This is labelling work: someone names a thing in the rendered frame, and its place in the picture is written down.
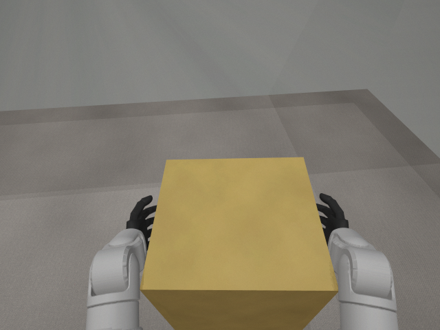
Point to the carton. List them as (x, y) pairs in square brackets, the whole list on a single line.
[(237, 244)]

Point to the right robot hand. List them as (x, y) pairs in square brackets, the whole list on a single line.
[(334, 213)]

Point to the robot right forearm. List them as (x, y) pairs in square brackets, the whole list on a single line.
[(365, 283)]

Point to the left robot hand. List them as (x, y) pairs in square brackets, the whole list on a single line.
[(138, 215)]

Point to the robot left forearm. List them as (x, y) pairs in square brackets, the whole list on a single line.
[(114, 283)]

